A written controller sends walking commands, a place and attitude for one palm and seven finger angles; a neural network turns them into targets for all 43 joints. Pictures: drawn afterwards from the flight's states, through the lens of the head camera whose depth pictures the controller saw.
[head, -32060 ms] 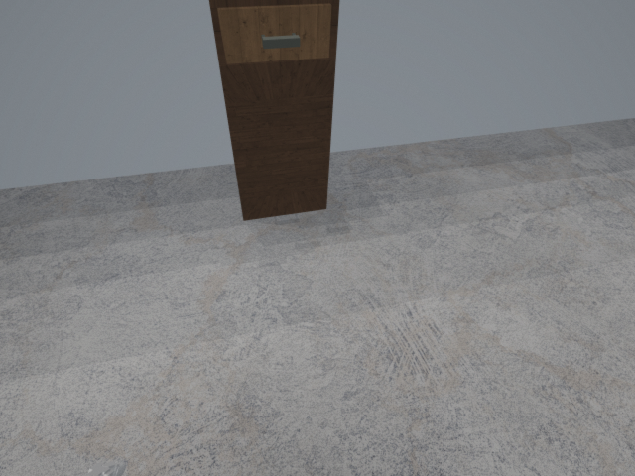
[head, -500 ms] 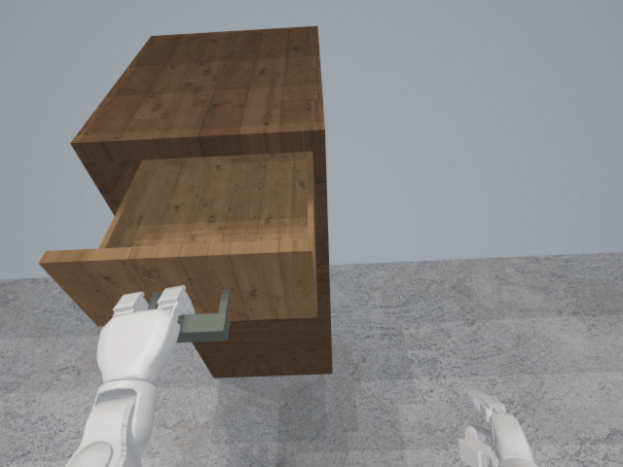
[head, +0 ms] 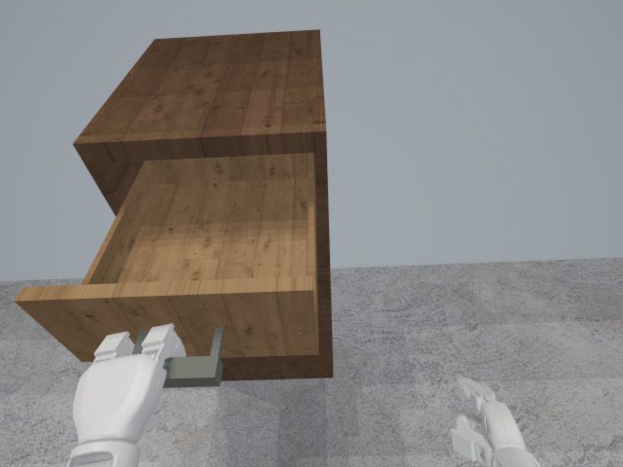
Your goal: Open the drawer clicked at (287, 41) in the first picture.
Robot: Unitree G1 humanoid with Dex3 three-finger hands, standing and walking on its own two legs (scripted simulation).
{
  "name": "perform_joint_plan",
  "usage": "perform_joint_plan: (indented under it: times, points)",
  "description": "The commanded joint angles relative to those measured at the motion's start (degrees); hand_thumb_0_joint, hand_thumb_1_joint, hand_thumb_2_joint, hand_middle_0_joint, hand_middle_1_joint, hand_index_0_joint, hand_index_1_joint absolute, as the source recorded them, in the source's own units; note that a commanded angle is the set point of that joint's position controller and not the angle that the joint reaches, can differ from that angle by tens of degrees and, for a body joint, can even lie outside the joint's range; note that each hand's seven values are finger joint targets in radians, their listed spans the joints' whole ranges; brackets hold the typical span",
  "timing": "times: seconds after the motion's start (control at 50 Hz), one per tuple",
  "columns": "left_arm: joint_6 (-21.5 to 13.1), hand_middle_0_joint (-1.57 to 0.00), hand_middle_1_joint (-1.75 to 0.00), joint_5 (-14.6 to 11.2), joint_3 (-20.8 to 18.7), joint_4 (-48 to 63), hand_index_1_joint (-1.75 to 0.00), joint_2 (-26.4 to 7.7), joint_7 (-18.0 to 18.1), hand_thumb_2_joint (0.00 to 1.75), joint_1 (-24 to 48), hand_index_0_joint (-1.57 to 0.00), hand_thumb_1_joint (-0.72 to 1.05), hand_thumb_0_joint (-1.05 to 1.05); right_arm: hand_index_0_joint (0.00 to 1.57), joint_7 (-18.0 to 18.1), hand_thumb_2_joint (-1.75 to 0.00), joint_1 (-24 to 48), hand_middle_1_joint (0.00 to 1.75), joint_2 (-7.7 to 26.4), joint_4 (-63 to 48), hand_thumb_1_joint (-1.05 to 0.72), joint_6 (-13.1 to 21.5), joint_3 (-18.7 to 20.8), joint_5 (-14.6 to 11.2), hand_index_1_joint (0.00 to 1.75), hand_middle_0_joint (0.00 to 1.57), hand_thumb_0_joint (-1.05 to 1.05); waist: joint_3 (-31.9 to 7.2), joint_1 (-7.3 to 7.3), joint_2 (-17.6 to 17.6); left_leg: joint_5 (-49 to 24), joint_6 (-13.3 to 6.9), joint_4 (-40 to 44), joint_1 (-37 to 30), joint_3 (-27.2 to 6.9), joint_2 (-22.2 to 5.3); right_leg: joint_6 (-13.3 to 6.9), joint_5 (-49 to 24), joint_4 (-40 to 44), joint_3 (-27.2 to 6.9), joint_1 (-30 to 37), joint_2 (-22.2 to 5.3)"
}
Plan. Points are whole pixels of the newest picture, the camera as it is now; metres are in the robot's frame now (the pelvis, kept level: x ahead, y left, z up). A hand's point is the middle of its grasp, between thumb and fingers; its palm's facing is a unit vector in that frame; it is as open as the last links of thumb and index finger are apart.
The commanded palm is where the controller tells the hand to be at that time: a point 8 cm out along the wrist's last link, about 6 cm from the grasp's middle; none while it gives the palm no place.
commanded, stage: pull the drawer open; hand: left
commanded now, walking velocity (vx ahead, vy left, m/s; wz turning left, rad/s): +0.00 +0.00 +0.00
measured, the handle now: (176, 354) +0.23 +0.20 +0.05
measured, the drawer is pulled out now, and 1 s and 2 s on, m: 0.26 0.30 0.29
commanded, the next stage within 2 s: open the thumb to release the handle in 0.82 s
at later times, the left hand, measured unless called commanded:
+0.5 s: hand (137, 442) +0.14 +0.22 +0.02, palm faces +0.02 -0.14 -0.99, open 5.6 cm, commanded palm +0.09 +0.21 +0.08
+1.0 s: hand (128, 437) +0.14 +0.23 +0.02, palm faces +0.05 -0.07 -1.00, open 5.7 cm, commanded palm +0.11 +0.23 +0.08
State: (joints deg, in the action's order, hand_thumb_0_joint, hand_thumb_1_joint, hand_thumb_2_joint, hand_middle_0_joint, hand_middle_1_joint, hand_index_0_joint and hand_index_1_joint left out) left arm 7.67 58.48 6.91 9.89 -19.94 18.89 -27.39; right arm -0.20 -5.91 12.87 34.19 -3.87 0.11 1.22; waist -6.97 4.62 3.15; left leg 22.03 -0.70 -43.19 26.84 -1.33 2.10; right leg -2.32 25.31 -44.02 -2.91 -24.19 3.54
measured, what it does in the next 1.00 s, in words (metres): stands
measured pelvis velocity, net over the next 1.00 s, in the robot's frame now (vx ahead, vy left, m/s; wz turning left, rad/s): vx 0.00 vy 0.01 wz -0.02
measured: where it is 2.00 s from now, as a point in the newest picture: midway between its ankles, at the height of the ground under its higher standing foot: outside the picture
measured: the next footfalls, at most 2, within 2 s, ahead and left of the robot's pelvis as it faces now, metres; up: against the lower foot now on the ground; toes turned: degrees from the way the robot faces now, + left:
none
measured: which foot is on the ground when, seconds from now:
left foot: down 0.00-1.00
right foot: down 0.00-1.00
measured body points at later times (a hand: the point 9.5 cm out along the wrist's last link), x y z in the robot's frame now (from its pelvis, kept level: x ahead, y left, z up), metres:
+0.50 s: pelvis -0.01 +0.00 -0.01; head -0.01 -0.03 +0.44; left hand +0.13 +0.23 +0.08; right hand +0.21 -0.20 -0.09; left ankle +0.00 +0.11 -0.71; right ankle -0.03 -0.10 -0.71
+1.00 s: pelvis +0.00 +0.01 -0.02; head +0.01 -0.02 +0.43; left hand +0.14 +0.24 +0.08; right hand +0.21 -0.20 -0.11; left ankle +0.00 +0.11 -0.71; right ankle -0.03 -0.10 -0.71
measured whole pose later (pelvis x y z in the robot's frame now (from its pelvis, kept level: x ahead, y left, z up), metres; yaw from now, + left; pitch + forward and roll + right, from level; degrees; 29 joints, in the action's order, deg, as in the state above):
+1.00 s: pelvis +0.00 +0.01 -0.02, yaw -1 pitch +8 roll +0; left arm 5.2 59.5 5.7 18.6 -22.6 25.7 -39.9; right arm -2.3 -7.6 12.8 30.8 -5.0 -0.9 2.1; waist -8.3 4.9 3.4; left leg 25.5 -1.2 -50.9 33.4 -0.4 1.6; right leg -1.8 28.1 -50.9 -3.5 -30.6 4.2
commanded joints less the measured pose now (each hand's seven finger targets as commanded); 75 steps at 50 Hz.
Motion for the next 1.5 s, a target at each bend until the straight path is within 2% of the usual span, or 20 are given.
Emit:
perform_joint_plan:
  times: [0.0, 0.14, 0.26, 0.32, 0.42, 0.48, 0.66, 0.76, 0.88, 0.9, 0.92, 0.96, 1.0, 1.04, 1.1, 1.12, 1.18, 1.3, 1.4, 1.48]
  points:
    - [-1.3, -0.4, -1.35, 0.5, -3.7, 14.4, -1.35, -5.8, 3.0, 0.9, -0.2, -0.4, 0.9, 0.0, 0.2, -0.3, -0.9, 8.8, 0.3, 4.9, -10.4, -0.9, 3.0, 1.8, -0.1, 0.3, 0.2, 0.0, -6.5, 0.45, -1.9, -18.4, -0.8, 3.3, -8.2, 0.3, 0.0, -0.3, -21.8, 5.7, 0.7, -1.4, -0.5]
    - [-1.5, -0.4, -1.35, 0.7, -2.5, 17.6, -1.35, -5.2, 3.3, 0.9, -2.6, -0.4, 0.9, 0.0, 0.2, -0.9, -0.9, 8.6, 0.3, 4.8, -11.8, -0.9, 2.8, 1.5, 0.1, 0.3, 0.2, 0.0, -6.2, 0.59, -1.5, -16.0, -1.0, 2.5, -7.8, -0.1, -0.2, -0.5, -17.5, 5.4, 0.6, -3.3, -0.4]
    - [-2.0, -0.4, -1.35, 0.1, -3.4, 18.2, -1.35, -5.8, 3.4, 0.9, -7.5, -0.4, 0.9, 0.0, 0.2, -1.0, -0.9, 8.6, 0.3, 4.7, -12.2, -0.9, 2.9, 1.4, 0.0, 0.3, 0.2, 0.0, -5.1, 0.69, -4.4, -14.4, -1.1, 1.9, -6.1, 0.0, 0.0, -0.3, -18.2, 5.6, -0.3, -3.2, -0.5]
    - [-2.3, -0.4, -1.35, -0.1, -3.7, 19.8, -1.35, -6.1, 3.8, 0.9, -11.5, -0.4, 0.9, 0.0, 0.2, -1.5, -0.9, 8.4, 0.3, 4.9, -13.1, -0.9, 3.0, 1.2, 0.1, 0.3, 0.2, 0.0, -6.2, 1.21, -2.2, -16.1, -1.0, 1.5, -6.5, -0.1, -0.3, -0.6, -18.7, 5.1, -0.6, -3.0, -0.5]
    - [-2.7, -0.4, -1.35, -0.2, -4.7, 21.2, -1.35, -6.9, 4.6, 0.9, -15.9, -0.4, 0.9, 0.0, 0.2, -1.9, -0.9, 8.2, 0.3, 5.3, -13.8, -0.9, 3.0, 1.1, 0.2, 0.3, 0.2, 0.0, -5.2, 1.5, -1.9, -15.1, -0.9, 0.7, -5.3, -0.1, -0.4, -0.6, -18.1, 5.0, -1.5, -4.1, -0.5]
    - [-2.9, -0.4, -1.35, -0.3, -2.9, 22.3, -1.35, -5.5, 4.8, 0.9, -19.5, -0.4, 0.9, 0.0, 0.2, -2.7, -0.9, 7.9, 0.3, 5.1, -14.5, -0.9, 3.1, 1.1, 0.2, 0.3, 0.2, 0.0, -4.9, 1.55, -2.2, -16.2, -1.1, 0.0, -4.7, 0.0, -0.6, -0.5, -18.5, 4.1, -1.0, -5.0, -0.6]
    - [-2.4, -0.4, -1.35, -0.5, -6.5, 22.8, -1.35, -7.4, 7.1, 0.9, -24.3, -0.4, 0.9, 0.0, 0.2, -3.2, -0.9, 7.4, 0.3, 5.4, -15.1, -0.9, 2.7, 1.1, 0.0, 0.3, 0.2, 0.0, -5.8, 1.76, -0.9, -17.4, -0.8, -1.2, -3.3, -0.1, -1.0, -0.7, -19.8, 2.3, -1.3, -5.6, -0.3]
    - [-1.6, -0.4, -1.35, -0.2, -5.2, 23.6, -1.35, -6.3, 7.8, 0.9, -22.4, -0.4, 0.9, 0.0, 0.2, -3.6, -0.9, 7.0, 0.3, 5.4, -15.3, -0.9, 2.4, 1.5, 0.2, 0.3, 0.2, 0.0, -5.8, 0.98, -0.7, -18.1, -0.9, -1.6, -3.7, -0.9, -1.5, -0.7, -17.5, 1.3, -0.2, -7.8, 0.0]
    - [-1.4, -0.4, -1.35, -0.2, -5.2, 23.5, -1.35, -6.2, 8.5, 0.9, -24.2, -0.4, 0.9, 0.0, 0.2, -3.5, -0.9, 6.6, 0.3, 5.3, -15.3, -0.9, 2.5, 1.3, 0.0, 0.3, 0.2, 0.0, -8.1, 1.32, -1.6, -20.7, -0.9, -2.2, -3.9, -1.0, -1.6, -0.5, -20.0, 0.3, -0.1, -6.8, 0.0]
    - [-1.4, -0.4, -1.35, 1.4, -14.3, 20.7, -1.35, -14.9, 9.6, 0.9, -8.0, -0.4, 0.9, 0.0, 0.2, -2.0, -0.9, 6.5, 0.3, 6.4, -12.3, -0.9, 1.2, 1.3, 0.2, 0.3, 0.2, 0.0, -5.7, -0.99, -3.1, -15.2, -0.5, -1.6, -2.1, -1.2, -1.2, -0.6, -17.7, 0.9, -0.7, -9.5, 0.3]
    - [-1.2, -0.4, -1.34, 2.0, -14.2, 20.8, -1.34, -13.5, 10.3, 0.87, -7.8, -0.4, 0.83, 0.0, 0.2, -0.9, -0.9, 7.3, 0.3, 6.0, -12.8, -0.9, 1.2, 1.3, 0.8, 0.3, 0.2, 0.0, -5.3, 0.72, -0.6, -13.1, -0.5, -0.9, -2.4, -1.0, -0.6, -0.9, -16.2, 1.7, -0.9, -8.0, 0.7]
    - [-0.8, -0.38, -1.33, 1.9, -11.7, 17.6, -1.33, -10.3, 10.7, 0.81, -9.6, -0.38, 0.69, 0.0, 0.2, -0.9, -0.9, 6.9, 0.3, 5.1, -12.9, -0.9, 2.0, 1.3, 0.4, 0.3, 0.2, 0.0, -6.1, 0.53, -1.1, -12.8, -0.6, -1.1, -3.7, -0.8, -0.7, -0.9, -14.5, 1.9, -0.3, -9.1, 0.2]
    - [-0.1, -0.38, -1.31, -0.2, -9.5, 18.5, -1.31, -7.9, 9.7, 0.75, -11.0, -0.38, 0.55, 0.0, 0.2, -0.7, -0.9, 7.1, 0.3, 5.2, -13.0, -0.9, 2.2, 1.7, -0.1, 0.3, 0.2, 0.0, -8.6, 0.79, 0.1, -15.5, -0.7, -0.8, -5.3, -0.6, -0.7, -0.6, -17.8, 2.0, 0.5, -6.1, 0.1]
    - [1.1, -0.36, -1.3, -2.5, -8.2, 19.3, -1.3, -7.3, 7.9, 0.69, -11.9, -0.36, 0.41, 0.0, 0.2, -0.3, -0.9, 7.5, 0.3, 5.3, -12.9, -0.9, 2.2, 1.8, -0.6, 0.3, 0.2, 0.0, -9.5, 0.58, -1.7, -16.3, -1.0, -0.3, -5.7, -0.5, -0.7, -0.1, -19.7, 2.7, 0.7, -3.5, -0.3]
    - [1.3, -0.35, -1.27, -2.3, -6.9, 19.0, -1.27, -8.3, 5.4, 0.6, -8.5, -0.35, 0.2, 0.0, 0.2, 0.5, -0.9, 8.1, 0.3, 5.4, -12.4, -0.9, 2.0, 1.1, -0.4, 0.3, 0.2, 0.0, -5.9, -0.22, -4.1, -13.4, -1.4, 0.7, -4.5, -0.5, -0.5, 0.4, -18.2, 4.5, 0.4, -4.2, -0.8]
    - [1.1, -0.35, -1.27, -1.8, -9.0, 18.2, -1.27, -10.5, 5.2, 0.57, -9.0, -0.35, 0.13, 0.0, 0.2, 0.8, -0.9, 8.2, 0.3, 5.5, -12.5, -0.9, 2.0, 0.7, -0.5, 0.3, 0.2, 0.0, -5.4, 0.26, -4.0, -12.8, -1.3, 1.1, -4.5, -0.4, -0.5, 0.2, -17.2, 5.3, -0.3, -3.9, -0.7]
    - [-0.1, -0.33, -1.24, 0.0, -7.6, 16.3, -1.24, -9.5, 4.6, 0.48, -8.3, -0.33, -0.08, 0.0, 0.2, 0.8, -0.9, 8.5, 0.3, 5.0, -12.1, -0.9, 2.3, 0.3, -0.2, 0.3, 0.2, 0.0, -2.7, 0.58, -3.4, -11.3, -1.2, 1.6, -4.4, -0.1, -0.4, 0.1, -14.9, 5.9, -0.2, -5.2, -0.8]
    - [-2.1, -0.3, -1.2, -0.7, -8.6, 17.4, -1.2, -9.7, 4.2, 0.3, -6.2, -0.3, -0.5, 0.0, 0.2, 1.1, -0.9, 8.3, 0.3, 5.1, -11.9, -0.9, 2.8, 0.9, 0.1, 0.3, 0.2, 0.0, -3.6, 0.74, -1.2, -11.0, -1.1, 2.1, -6.0, -0.1, 0.0, -0.1, -14.1, 7.1, -0.8, -4.4, -0.8]
    - [-3.4, -0.3, -1.2, 0.1, -6.8, 16.7, -1.2, -8.1, 4.4, 0.3, -3.9, -0.3, -0.5, 0.0, 0.2, 0.8, -0.9, 8.3, 0.3, 5.2, -11.5, -0.9, 3.1, 1.2, 0.5, 0.3, 0.2, 0.0, -2.5, 0.11, -1.7, -9.9, -1.1, 1.9, -6.1, -0.4, 0.1, -0.2, -11.8, 7.6, -0.5, -6.2, -0.7]
    - [-3.4, -0.3, -1.2, 0.8, -8.5, 15.5, -1.2, -9.6, 5.0, 0.3, -2.0, -0.3, -0.5, 0.0, 0.2, 1.0, -0.9, 8.4, 0.3, 5.2, -11.2, -0.9, 3.1, 1.3, 0.6, 0.3, 0.2, 0.0, -3.2, 0.36, -2.8, -8.8, -1.0, 2.0, -5.6, -0.2, 0.3, -0.2, -11.1, 7.8, -0.9, -6.0, -0.7]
